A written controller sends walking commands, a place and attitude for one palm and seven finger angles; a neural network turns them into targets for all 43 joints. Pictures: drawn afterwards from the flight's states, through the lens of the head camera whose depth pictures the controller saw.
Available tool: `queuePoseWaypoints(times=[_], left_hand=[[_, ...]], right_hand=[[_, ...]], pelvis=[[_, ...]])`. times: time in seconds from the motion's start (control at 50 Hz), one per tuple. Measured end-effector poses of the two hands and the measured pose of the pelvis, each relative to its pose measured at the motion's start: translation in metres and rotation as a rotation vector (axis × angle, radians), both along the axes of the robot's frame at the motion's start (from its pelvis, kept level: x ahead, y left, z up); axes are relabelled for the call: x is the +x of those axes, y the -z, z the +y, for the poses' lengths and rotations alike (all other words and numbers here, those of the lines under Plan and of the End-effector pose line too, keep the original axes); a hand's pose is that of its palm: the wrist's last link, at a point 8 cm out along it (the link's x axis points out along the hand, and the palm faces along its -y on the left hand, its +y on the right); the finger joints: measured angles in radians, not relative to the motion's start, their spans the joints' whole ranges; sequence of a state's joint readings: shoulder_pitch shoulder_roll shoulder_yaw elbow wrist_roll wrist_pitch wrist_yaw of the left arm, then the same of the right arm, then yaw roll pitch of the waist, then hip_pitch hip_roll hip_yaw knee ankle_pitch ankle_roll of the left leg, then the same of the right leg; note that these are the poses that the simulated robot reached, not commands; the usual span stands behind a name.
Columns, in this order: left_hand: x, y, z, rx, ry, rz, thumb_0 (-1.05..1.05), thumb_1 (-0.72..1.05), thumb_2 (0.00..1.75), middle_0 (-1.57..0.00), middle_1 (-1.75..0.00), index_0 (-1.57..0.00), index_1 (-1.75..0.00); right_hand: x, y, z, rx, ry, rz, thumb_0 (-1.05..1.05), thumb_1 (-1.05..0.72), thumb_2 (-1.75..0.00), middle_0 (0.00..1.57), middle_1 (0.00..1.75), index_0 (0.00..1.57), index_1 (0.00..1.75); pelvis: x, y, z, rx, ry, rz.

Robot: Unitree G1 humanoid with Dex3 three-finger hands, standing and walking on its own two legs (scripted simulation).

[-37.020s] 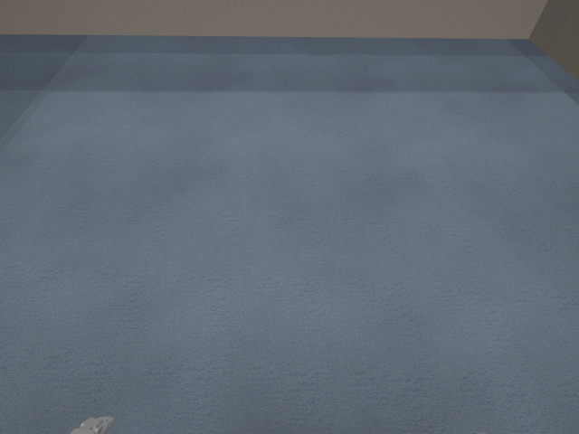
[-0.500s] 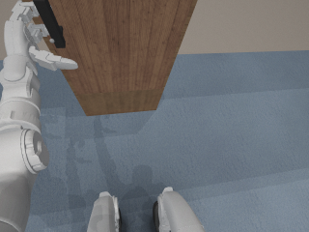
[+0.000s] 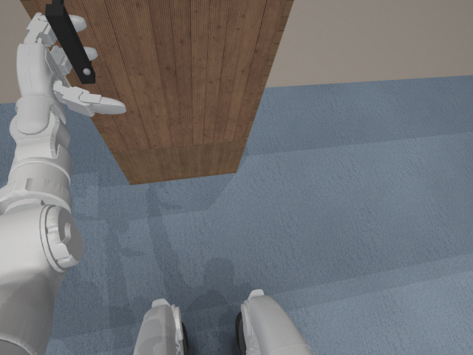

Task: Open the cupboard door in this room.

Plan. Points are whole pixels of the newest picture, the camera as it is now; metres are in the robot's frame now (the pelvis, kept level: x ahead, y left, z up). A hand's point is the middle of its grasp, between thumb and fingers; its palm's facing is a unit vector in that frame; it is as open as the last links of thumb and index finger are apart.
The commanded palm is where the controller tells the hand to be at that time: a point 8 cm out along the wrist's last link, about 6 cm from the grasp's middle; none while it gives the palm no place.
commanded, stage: close the thumb around the handle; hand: left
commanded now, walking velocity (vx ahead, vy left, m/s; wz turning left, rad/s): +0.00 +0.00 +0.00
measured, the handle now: (74, 38) +0.60 +0.19 +0.07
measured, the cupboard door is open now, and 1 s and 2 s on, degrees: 0 1 45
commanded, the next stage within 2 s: pull the door open along its arc in 0.72 s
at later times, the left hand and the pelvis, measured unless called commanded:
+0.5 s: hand (84, 75) +0.54 +0.18 +0.06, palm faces +0.05 -1.00 +0.00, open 7.9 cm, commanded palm +0.53 +0.21 +0.06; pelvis -0.01 +0.00 +0.00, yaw +0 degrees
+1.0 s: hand (92, 75) +0.54 +0.17 +0.06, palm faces +0.06 -1.00 -0.01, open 5.8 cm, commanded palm +0.50 +0.20 +0.06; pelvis -0.01 +0.00 +0.00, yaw +0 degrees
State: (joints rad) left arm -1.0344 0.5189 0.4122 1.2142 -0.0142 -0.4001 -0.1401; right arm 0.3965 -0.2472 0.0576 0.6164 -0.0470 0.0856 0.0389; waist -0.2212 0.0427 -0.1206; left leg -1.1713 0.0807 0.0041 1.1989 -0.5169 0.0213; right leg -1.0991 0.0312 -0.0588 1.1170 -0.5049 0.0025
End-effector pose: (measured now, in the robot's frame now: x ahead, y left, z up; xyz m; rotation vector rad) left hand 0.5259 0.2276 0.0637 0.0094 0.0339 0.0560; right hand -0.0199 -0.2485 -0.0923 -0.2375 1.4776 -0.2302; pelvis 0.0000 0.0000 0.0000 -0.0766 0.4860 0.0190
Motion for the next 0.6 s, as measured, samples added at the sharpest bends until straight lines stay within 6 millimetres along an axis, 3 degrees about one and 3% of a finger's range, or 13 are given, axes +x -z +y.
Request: queuePoseWaypoints(times=[0.12, 0.22, 0.6], left_hand=[[-0.004, -0.001, 0.004, 0.008, -0.003, -0.005, -0.02, -0.47, 0.31, -0.30, -1.20, -0.30, -1.20], [-0.010, -0.002, 0.005, 0.002, -0.001, -0.009, -0.01, -0.33, 0.37, -0.30, -1.21, -0.31, -1.22], [-0.003, 0.000, 0.003, 0.011, 0.011, -0.011, 0.00, 0.61, 0.77, -0.37, -1.32, -0.38, -1.32]], right_hand=[[0.000, 0.000, 0.001, 0.003, 0.004, -0.003, 0.01, -0.91, -0.90, 0.20, 0.30, 0.20, 0.30], [0.001, 0.000, 0.000, 0.001, -0.001, -0.005, 0.01, -0.91, -0.90, 0.20, 0.30, 0.20, 0.30], [-0.004, 0.002, -0.007, -0.031, -0.010, -0.003, 0.01, -0.91, -0.90, 0.20, 0.30, 0.20, 0.30]], pelvis=[[0.000, -0.001, 0.000, 0.001, 0.002, -0.005], [0.000, -0.002, 0.001, 0.002, -0.001, -0.011], [-0.007, 0.004, 0.000, -0.003, -0.004, 0.002]])
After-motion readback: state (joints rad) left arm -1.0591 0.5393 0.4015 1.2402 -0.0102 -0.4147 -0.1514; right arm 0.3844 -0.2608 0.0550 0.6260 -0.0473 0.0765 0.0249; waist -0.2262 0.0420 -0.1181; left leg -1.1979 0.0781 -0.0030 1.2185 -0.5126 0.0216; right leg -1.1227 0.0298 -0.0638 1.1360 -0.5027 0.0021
